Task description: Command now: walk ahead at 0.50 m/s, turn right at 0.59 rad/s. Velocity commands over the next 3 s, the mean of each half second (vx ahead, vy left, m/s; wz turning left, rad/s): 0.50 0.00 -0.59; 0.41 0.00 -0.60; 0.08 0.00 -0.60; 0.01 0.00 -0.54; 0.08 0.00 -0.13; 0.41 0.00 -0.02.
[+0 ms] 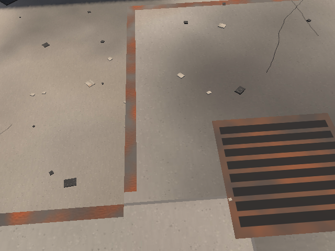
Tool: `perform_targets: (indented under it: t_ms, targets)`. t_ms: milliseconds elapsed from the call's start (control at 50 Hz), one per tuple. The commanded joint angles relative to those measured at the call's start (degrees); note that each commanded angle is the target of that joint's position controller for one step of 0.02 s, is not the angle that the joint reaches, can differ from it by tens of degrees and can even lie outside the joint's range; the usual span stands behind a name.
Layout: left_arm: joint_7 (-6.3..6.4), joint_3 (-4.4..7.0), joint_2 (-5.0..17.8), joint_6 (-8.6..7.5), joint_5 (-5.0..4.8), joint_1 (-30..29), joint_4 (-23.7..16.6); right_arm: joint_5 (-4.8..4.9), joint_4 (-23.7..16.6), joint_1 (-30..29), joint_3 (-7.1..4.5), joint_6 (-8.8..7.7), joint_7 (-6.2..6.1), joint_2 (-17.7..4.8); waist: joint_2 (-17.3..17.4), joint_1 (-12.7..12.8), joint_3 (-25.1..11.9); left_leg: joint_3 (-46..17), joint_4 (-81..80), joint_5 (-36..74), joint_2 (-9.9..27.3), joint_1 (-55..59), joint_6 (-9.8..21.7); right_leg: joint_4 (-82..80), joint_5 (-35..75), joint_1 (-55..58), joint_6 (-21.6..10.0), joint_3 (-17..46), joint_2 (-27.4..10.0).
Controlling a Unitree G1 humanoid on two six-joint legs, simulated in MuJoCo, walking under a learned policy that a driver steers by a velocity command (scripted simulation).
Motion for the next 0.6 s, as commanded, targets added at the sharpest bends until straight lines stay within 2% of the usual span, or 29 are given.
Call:
perform_targets:
  t_ms: [20,40,100,140,180,220,240,260,280,300,320,340,360,380,400,420,440,500,520,540,560,600]
  targets:
    - [1.51,2.61,9.2,-1.15,-0.23,-1.8,-4.2,-0.72,-3.7,-0.9,-1.02,0.01,-0.3,-3.6,-3.5,-1.3,-3.9,0.7,-8.3,8.6,-0.3,-2.5,-2.2,-10.4,14.2,1.5,-10.2,14.1,-13.7]
    - [1.88,2.72,9.5,-1.11,-0.45,-1.0,-3.7,-0.82,-4.3,-3.1,-0.79,0.03,-0.24,-3.3,-4.3,-0.6,-3.3,0.6,-12.6,13.1,-1.0,-2.0,-2.5,-10.2,13.8,0.7,-9.1,13.0,-12.6]
    - [2.37,3.04,9.8,-1.18,-1.11,2.2,-2.2,-0.17,-6.0,-9.1,-0.18,-0.5,0.69,-1.8,-5.2,1.8,-2.2,1.1,-24.3,22.2,-4.0,3.3,-2.6,-9.4,9.5,-1.4,-6.8,12.4,-11.1]
    - [2.43,3.32,10.1,-1.09,-1.37,3.8,-1.4,0.58,-6.9,-11.7,-0.38,-0.83,1.3,-2.4,-5.4,2.6,-1.9,0.2,-27.4,23.4,-4.9,4.9,-2.3,-8.7,6.2,0.2,-6.5,15.2,-12.4]
    - [2.68,3.33,9.2,-0.6,-1.7,4.4,-1.0,0.9,-7.5,-12.1,-1.08,-1.13,1.75,-3.9,-5.4,2.2,-2.4,-1.4,-31.0,21.0,-5.1,5.5,-1.4,-5.3,4.9,4.7,-5.6,18.3,-13.4]
    - [3.15,3.46,9.2,0.02,-1.53,3.7,-0.8,1.25,-7.8,-10.6,-1.85,-1.45,1.46,-5.2,-7.8,0.6,-2.8,-1.8,-32.2,16.2,-5.2,8.0,0.3,-2.0,7.2,7.3,-4.4,21.2,-14.6]
    - [3.23,3.4,8.7,0.26,-1.45,2.8,-1.0,1.23,-7.2,-7.4,-2.32,-1.66,1.28,-5.6,-8.7,-1.3,-3.7,-1.1,-33.8,15.0,-5.3,12.0,1.4,0.3,8.8,7.3,-3.6,21.6,-14.1]
    - [3.14,2.82,6.8,0.3,-1.27,2.0,-1.6,0.77,-5.9,-1.9,-3.16,-1.83,0.96,-6.8,-8.0,-4.1,-7.0,-0.7,-35.8,15.9,-4.5,20.8,3.1,5.9,10.9,5.9,-2.0,20.1,-11.3]
    - [3.01,1.55,3.4,0.27,-0.28,1.7,-2.8,-0.19,-5.4,5.6,-4.09,-1.88,0.7,-9.5,-2.7,-7.1,-15.0,-7.9,-34.4,15.7,3.7,35.6,6.3,20.4,3.0,-0.4,0.0,15.9,-7.5]
    - [3.07,0.34,-0.1,0.02,-1.52,11.8,-3.6,-0.28,-3.7,10.7,-5.16,-1.03,1.03,-13.7,16.7,-3.2,-23.2,-32.3,-37.8,4.6,17.2,54.8,16.0,39.1,-24.4,-19.7,4.4,7.9,0.4]
    - [3.2,1.12,5.6,0.04,-2.32,12.6,-2.1,1.19,-4.1,10.7,-4.18,-0.62,1.56,-9.1,15.1,-4.2,-21.1,-41.8,-42.0,-13.9,18.5,53.3,16.3,48.7,-23.9,-28.3,5.2,7.7,-4.5]
    - [3.06,2.23,9.2,0.18,-2.03,5.9,-2.0,1.0,-5.2,7.7,-2.99,-0.23,1.39,-5.2,8.2,-5.9,-12.7,-33.9,-43.6,-16.4,15.5,45.8,13.9,51.1,-18.3,-30.5,5.8,7.1,-6.3]
    - [3.07,2.44,9.2,0.33,-1.47,2.0,-2.7,0.36,-5.4,4.6,-2.46,0.26,1.29,-4.3,4.1,-5.2,-7.6,-26.1,-44.6,-9.8,13.3,38.1,12.5,50.4,-14.0,-29.0,6.4,5.2,-8.0]
    - [2.84,2.48,8.5,0.3,-0.99,0.1,-3.0,0.06,-4.9,3.1,-2.07,0.55,1.13,-3.3,3.6,-4.3,-4.2,-21.0,-46.2,-4.4,11.4,32.8,11.9,48.7,-11.2,-27.8,6.8,5.1,-9.6]
    - [2.33,2.39,7.4,0.28,-0.96,-0.2,-3.4,-0.44,-4.4,2.7,-1.92,0.46,0.77,-3.0,5.2,-3.2,-3.0,-16.6,-47.8,-0.8,9.8,29.2,11.2,47.8,-9.1,-25.7,6.6,4.9,-11.1]
    - [2.07,2.24,6.2,0.36,-1.38,0.3,-3.2,-0.43,-4.0,2.5,-1.92,0.23,0.56,-2.6,6.1,-2.6,-2.8,-13.0,-49.1,1.8,8.6,27.8,10.9,46.7,-7.9,-24.3,6.6,4.4,-11.8]
    - [1.83,1.93,4.9,0.67,-1.39,0.6,-3.0,-0.29,-3.6,2.7,-1.82,0.02,0.35,-2.1,6.2,-2.3,-3.1,-10.2,-50.0,4.5,8.4,27.2,11.4,45.6,-7.4,-23.8,6.6,4.1,-12.1]
    - [1.72,1.51,3.6,1.28,-1.13,-2.6,-4.2,-0.13,-1.9,3.5,-2.63,-0.58,0.17,-4.3,3.6,-2.2,-2.0,-4.6,-51.9,12.5,9.7,27.6,12.8,40.7,-4.1,-27.2,7.5,4.3,-13.0]
    - [1.66,1.48,3.6,1.39,-1.22,-3.5,-4.4,-0.3,-1.4,3.6,-2.64,-0.55,0.02,-4.3,3.0,-2.5,-1.9,-2.7,-51.7,15.6,9.7,28.6,12.8,38.3,-2.0,-28.2,7.7,4.7,-13.0]
    - [1.5,1.57,3.8,1.3,-0.95,-4.4,-4.6,-0.63,-0.8,4.0,-2.8,-0.39,0.12,-5.1,2.4,-2.8,-1.9,-0.7,-51.8,18.1,9.7,29.3,12.6,35.8,0.6,-28.5,7.8,4.7,-13.1]
    - [1.22,1.5,3.6,1.14,-1.02,-5.1,-4.6,-0.6,-0.5,3.8,-2.88,-0.2,0.12,-5.5,2.4,-2.9,-1.9,1.6,-51.9,19.9,9.3,29.9,12.2,32.7,3.3,-28.2,7.7,4.1,-13.1]
    - [0.52,0.92,2.7,0.55,-1.11,-9.5,-5.3,-0.34,0.5,4.3,-3.01,0.31,0.15,-6.1,2.7,-4.6,-1.4,5.9,-52.0,20.0,8.4,30.7,11.4,25.3,8.1,-26.9,7.2,1.2,-13.1]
